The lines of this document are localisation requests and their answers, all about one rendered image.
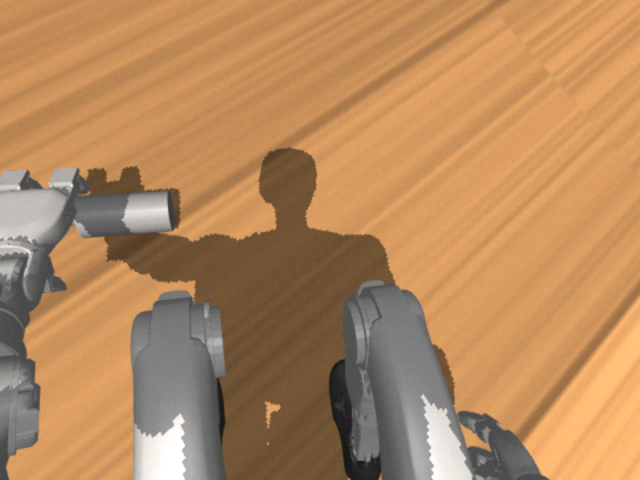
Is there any right robot hand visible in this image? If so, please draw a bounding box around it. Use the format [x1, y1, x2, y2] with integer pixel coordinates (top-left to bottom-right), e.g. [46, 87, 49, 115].
[458, 411, 541, 480]

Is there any left robot arm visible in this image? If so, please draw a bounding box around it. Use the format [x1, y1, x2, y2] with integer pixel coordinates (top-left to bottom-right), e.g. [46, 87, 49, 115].
[0, 240, 51, 480]

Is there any left robot hand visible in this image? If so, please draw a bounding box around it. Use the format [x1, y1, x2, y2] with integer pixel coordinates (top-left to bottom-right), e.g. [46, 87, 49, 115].
[0, 168, 89, 293]

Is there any bottle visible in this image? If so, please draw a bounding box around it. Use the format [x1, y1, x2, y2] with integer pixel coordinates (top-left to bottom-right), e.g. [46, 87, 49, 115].
[72, 191, 175, 238]

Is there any right robot foot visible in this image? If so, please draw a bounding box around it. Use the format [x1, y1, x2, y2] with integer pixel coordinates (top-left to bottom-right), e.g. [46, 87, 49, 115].
[329, 359, 381, 480]

